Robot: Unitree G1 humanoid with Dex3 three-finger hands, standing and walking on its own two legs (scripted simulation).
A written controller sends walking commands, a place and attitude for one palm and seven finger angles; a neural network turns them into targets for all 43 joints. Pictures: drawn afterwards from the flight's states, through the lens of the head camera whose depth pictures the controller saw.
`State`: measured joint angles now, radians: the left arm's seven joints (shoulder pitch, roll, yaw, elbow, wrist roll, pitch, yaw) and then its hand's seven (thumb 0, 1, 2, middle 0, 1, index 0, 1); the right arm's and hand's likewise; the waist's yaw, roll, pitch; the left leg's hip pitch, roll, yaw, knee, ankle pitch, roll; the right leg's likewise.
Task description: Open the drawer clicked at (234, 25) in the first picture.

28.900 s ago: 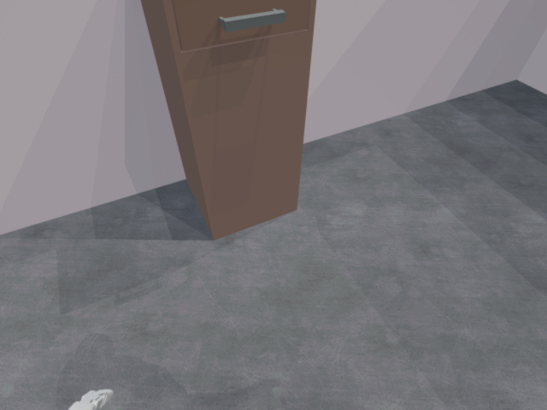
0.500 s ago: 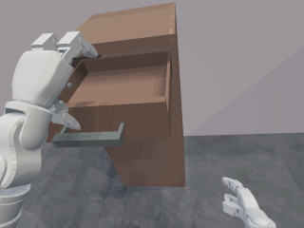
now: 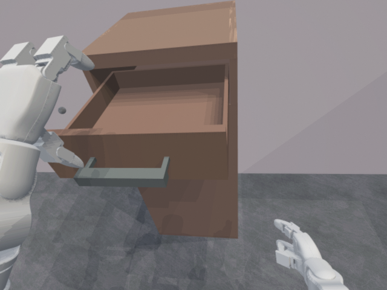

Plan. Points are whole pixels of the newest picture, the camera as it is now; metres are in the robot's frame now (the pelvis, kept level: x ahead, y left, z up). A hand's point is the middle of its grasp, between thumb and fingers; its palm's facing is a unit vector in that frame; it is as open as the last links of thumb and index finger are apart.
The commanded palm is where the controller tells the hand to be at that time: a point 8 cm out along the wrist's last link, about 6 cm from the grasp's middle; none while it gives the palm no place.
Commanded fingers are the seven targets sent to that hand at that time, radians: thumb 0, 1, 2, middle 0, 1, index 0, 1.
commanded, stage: draw the hand back to the body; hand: left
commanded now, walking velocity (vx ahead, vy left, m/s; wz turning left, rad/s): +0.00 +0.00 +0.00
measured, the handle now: (124, 169) +0.28 +0.18 +0.16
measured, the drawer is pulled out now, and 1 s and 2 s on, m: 0.29 0.29 0.29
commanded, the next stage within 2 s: step back with the hand held close in 1.24 s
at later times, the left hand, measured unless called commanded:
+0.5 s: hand (27, 113) +0.20 +0.20 +0.35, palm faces +0.52 -0.81 -0.25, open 13.2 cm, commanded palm +0.16 +0.25 +0.34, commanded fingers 0.00 -0.01 0.51 -0.26 -0.88 -0.26 -0.88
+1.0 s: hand (10, 111) +0.21 +0.25 +0.34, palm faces +0.63 -0.72 -0.29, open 9.0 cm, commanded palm +0.16 +0.29 +0.33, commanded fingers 0.00 0.87 0.88 -0.20 -0.32 -0.20 -0.32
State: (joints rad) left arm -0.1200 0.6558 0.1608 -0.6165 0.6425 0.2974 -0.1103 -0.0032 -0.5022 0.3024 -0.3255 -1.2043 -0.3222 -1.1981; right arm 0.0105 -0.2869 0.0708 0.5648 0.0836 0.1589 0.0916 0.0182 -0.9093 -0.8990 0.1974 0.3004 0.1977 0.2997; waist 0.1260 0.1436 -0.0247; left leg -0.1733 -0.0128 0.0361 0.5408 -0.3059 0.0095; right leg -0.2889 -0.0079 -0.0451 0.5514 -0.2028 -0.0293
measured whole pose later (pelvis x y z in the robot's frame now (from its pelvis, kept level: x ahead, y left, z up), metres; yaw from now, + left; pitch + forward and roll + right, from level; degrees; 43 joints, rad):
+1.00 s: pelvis +0.04 +0.01 +0.01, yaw +1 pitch -4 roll -1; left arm 0.13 0.42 0.57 -0.63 -0.09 -0.21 0.10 0.00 0.51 0.74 -0.24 -0.54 -0.24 -0.54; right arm 0.13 -0.21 0.02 0.66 0.02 -0.09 -0.04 0.02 -0.91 -0.90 0.20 0.30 0.20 0.30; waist 0.07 0.08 0.02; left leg -0.07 0.01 0.00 0.44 -0.31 0.01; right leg -0.15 0.01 -0.08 0.40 -0.18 -0.02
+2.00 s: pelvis -0.06 +0.01 -0.01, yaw +4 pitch +0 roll -1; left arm 0.09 0.55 0.67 -0.71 -0.04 -0.25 0.14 0.00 0.88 0.90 -0.21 -0.30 -0.21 -0.30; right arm 0.18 -0.23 0.00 0.63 0.03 -0.05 -0.05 0.02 -0.91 -0.90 0.20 0.30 0.20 0.30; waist -0.03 0.02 0.01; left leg -0.44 0.01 0.01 0.86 -0.46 0.01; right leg -0.46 -0.03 -0.11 0.57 -0.11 -0.02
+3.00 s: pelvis -0.29 +0.02 +0.00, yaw +4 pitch +0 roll -2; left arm 0.25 0.47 0.56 -0.82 -0.03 -0.23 0.13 0.01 0.89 0.90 -0.21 -0.30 -0.21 -0.30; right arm 0.23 -0.19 0.03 0.64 0.00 -0.05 -0.05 0.02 -0.90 -0.90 0.21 0.30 0.21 0.30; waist -0.05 -0.03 -0.04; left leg -0.41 0.04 0.06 0.76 -0.40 0.02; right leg -0.29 -0.02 -0.07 0.56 -0.29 -0.02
